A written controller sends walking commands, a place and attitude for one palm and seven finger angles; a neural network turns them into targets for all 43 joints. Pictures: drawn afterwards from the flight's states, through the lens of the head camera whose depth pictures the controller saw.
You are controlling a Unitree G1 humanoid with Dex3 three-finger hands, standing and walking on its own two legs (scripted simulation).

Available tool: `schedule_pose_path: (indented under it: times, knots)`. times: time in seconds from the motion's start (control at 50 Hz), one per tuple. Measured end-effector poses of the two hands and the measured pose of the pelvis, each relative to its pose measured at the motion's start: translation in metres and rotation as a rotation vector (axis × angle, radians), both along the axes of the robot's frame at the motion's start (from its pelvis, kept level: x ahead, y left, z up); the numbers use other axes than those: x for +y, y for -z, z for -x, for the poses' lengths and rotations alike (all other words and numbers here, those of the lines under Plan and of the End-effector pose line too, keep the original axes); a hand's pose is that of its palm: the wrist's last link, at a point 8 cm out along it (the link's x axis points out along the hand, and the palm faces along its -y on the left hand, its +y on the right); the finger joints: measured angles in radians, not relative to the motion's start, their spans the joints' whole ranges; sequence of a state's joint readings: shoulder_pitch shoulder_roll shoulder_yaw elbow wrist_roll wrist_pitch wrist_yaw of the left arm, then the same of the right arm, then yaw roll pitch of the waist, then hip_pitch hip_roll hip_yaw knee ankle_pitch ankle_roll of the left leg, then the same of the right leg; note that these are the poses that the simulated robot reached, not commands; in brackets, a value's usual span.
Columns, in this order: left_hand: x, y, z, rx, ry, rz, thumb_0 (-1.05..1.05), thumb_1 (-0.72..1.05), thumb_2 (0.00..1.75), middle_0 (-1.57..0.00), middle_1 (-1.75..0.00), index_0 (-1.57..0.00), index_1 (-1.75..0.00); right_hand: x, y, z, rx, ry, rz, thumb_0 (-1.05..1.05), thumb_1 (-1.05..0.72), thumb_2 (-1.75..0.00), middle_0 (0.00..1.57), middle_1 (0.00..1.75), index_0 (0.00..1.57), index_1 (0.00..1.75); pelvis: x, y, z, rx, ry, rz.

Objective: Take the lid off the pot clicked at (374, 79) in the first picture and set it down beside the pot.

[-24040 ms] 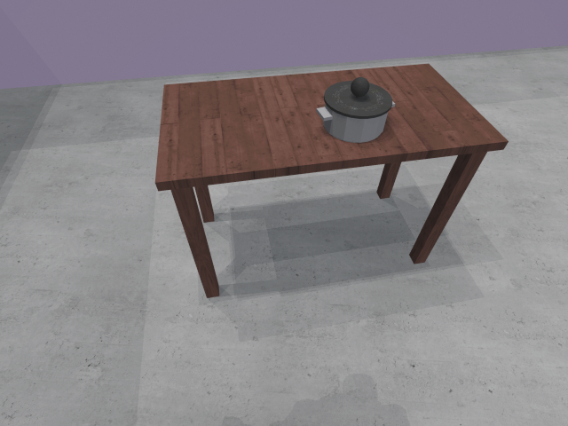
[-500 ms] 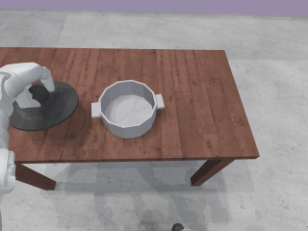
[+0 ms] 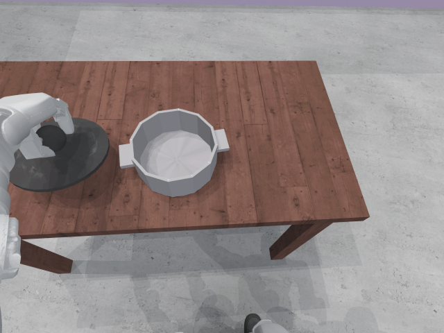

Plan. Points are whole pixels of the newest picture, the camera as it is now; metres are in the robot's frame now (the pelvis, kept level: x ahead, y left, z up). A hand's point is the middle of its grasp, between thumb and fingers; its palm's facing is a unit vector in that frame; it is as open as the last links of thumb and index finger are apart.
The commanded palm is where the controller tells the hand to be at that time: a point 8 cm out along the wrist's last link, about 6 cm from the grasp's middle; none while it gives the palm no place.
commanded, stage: lower the lid onto the table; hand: left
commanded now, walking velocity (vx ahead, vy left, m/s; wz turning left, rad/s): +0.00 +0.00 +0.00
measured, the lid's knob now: (51, 138) +0.48 +0.30 +0.01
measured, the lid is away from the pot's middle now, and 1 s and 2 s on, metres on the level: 0.23 0.24 0.24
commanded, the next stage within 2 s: open the fingers wide in 0.80 s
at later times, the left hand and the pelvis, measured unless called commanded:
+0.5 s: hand (42, 154) +0.45 +0.31 +0.01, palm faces -0.53 -0.08 -0.84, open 8.2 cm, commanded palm +0.50 +0.31 +0.06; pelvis -0.01 +0.00 -0.01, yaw +0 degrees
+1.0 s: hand (49, 161) +0.45 +0.31 -0.02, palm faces -0.50 -0.10 -0.86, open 8.3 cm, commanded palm +0.47 +0.30 +0.03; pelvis -0.02 +0.01 -0.02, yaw -1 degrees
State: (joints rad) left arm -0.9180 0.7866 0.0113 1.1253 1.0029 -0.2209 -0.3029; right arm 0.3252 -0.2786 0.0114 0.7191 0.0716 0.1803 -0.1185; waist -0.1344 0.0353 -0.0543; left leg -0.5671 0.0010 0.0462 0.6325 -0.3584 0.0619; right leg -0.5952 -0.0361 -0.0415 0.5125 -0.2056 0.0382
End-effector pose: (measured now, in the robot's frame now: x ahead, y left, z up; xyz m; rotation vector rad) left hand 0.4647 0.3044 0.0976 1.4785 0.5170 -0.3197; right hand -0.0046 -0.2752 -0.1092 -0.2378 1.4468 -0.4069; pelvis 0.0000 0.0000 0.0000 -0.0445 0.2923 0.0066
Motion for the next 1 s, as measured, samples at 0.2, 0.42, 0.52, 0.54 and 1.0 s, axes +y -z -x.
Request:
schedule_pose_path:
  times: [0.2,0.42,0.52,0.54,1.0]
  knots:
    - [0.001,0.011,0.002,0.006,-0.005,-0.002,-0.03,0.2,0.77,-0.67,-0.98,-0.59,-0.93,-0.005,0.001,0.004,0.012,0.002,0.011,0.0,-0.91,-0.9,0.2,0.3,0.2,0.3,-0.002,0.004,0.002,0.016,0.001,0.002]
    - [0.007,0.029,0.006,0.024,-0.004,0.011,-0.02,0.2,0.77,-0.67,-0.98,-0.59,-0.93,-0.008,0.001,0.011,0.021,-0.001,0.039,0.0,-0.91,-0.9,0.2,0.3,0.2,0.3,-0.004,0.01,0.007,0.034,0.002,0.009]
    - [0.01,0.034,0.007,0.024,0.004,0.002,-0.02,0.2,0.77,-0.67,-0.98,-0.59,-0.93,-0.008,0.002,0.016,0.038,-0.001,0.047,0.0,-0.91,-0.9,0.2,0.3,0.2,0.3,-0.003,0.012,0.009,0.045,0.0,0.012]
    - [0.011,0.035,0.007,0.024,0.004,0.004,-0.02,0.2,0.77,-0.67,-0.98,-0.59,-0.93,-0.007,0.002,0.017,0.042,-0.001,0.047,0.0,-0.91,-0.9,0.2,0.3,0.2,0.3,-0.002,0.013,0.009,0.047,-0.001,0.013]
    - [0.011,0.058,0.01,-0.009,0.004,0.02,-0.02,0.2,0.75,-0.67,-0.99,-0.58,-0.94,0.012,0.015,0.038,0.098,0.031,-0.002,0.0,-0.91,-0.89,0.2,0.3,0.2,0.3,0.008,0.024,0.017,0.079,0.012,0.023]
